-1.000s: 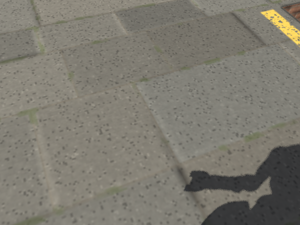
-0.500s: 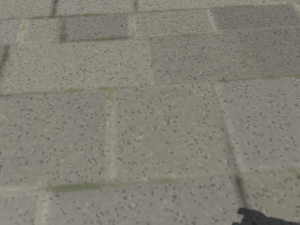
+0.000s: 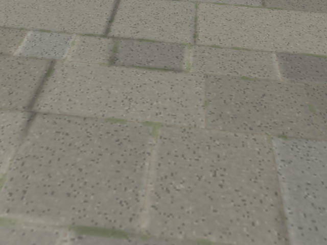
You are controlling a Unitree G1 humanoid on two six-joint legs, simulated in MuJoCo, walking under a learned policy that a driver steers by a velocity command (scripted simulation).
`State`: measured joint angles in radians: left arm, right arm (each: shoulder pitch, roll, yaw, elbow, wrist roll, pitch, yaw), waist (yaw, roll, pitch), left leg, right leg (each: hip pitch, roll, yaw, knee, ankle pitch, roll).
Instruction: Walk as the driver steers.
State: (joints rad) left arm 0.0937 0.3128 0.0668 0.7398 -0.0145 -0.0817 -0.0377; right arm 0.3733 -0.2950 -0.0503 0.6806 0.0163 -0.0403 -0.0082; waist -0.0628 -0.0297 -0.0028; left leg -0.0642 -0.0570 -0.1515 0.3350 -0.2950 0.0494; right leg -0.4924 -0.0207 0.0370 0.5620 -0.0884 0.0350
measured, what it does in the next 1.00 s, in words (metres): walks ahead: right foot, then left foot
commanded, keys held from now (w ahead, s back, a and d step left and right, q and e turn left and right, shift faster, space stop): w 0.70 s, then w+e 0.30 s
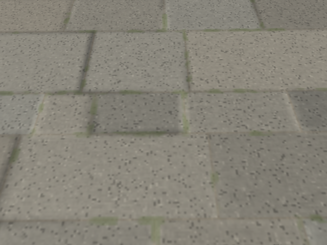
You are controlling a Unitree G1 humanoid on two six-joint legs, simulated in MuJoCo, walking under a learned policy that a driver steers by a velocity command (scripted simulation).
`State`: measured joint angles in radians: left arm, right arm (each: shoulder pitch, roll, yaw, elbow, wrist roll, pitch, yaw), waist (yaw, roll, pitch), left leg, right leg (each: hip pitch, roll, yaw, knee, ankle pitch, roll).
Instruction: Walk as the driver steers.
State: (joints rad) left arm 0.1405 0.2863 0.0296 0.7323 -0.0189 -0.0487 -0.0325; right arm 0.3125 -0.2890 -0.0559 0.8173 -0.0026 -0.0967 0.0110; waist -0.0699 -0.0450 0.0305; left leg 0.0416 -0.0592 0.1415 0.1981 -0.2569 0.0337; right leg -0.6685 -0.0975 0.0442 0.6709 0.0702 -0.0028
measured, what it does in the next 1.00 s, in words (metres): walks ahead, turning right: right foot, then left foot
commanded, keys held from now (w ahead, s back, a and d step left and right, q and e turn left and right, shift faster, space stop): w+e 1.00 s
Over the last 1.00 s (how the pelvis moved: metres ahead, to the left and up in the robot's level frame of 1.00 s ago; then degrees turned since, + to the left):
0.55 -0.01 -0.01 -5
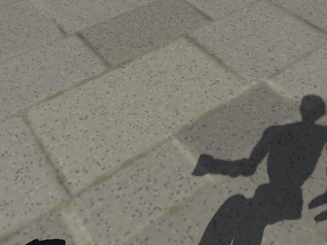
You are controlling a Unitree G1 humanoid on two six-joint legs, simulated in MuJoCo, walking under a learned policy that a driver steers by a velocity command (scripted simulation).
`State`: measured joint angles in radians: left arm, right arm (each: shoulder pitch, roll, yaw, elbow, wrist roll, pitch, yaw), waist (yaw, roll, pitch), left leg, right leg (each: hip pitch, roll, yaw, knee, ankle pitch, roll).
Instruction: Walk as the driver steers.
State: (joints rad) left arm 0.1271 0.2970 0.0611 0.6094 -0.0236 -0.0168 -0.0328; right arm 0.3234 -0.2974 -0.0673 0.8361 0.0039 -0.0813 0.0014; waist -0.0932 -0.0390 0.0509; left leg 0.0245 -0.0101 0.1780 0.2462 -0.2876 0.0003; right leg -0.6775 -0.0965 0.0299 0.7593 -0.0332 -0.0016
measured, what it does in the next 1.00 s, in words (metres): walks ahead, turning left: right foot, then left foot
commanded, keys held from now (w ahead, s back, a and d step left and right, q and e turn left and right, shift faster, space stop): w+e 0.08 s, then w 0.04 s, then q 0.88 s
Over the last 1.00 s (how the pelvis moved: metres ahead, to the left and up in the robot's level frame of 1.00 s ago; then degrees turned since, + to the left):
0.55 -0.12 0.00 -34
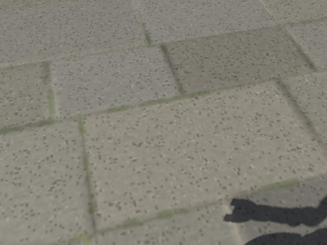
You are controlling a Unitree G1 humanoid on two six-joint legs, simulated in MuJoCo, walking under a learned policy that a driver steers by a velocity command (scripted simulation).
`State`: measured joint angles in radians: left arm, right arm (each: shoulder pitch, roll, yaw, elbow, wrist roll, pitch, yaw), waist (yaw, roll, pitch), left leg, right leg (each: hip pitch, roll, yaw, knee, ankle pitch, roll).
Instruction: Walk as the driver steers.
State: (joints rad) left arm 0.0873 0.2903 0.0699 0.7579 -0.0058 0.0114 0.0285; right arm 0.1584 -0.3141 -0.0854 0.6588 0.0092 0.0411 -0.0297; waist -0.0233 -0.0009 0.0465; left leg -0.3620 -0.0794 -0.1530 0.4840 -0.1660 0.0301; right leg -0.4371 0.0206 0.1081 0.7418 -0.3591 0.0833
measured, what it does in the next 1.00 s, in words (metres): steps on the spot, turning left: right foot, then left foot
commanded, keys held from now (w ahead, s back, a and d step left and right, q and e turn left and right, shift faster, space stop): q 0.40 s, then no key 0.60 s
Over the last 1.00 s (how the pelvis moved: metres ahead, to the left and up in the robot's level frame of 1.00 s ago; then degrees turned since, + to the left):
0.31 -0.04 0.00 17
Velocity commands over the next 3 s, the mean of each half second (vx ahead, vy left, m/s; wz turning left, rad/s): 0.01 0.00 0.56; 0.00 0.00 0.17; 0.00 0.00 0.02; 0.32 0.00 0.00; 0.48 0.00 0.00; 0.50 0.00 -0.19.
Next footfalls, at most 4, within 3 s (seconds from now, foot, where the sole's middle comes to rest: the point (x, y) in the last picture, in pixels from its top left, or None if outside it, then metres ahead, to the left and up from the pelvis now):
0.08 right None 0.07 -0.14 -0.78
0.52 left None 0.00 0.12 -0.78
0.86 right None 0.07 -0.11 -0.78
2.14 right None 0.43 0.03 -0.78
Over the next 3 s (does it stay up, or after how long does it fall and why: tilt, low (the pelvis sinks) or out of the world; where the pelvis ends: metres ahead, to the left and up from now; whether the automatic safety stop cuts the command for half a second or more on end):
stays up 0.66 0.27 0.01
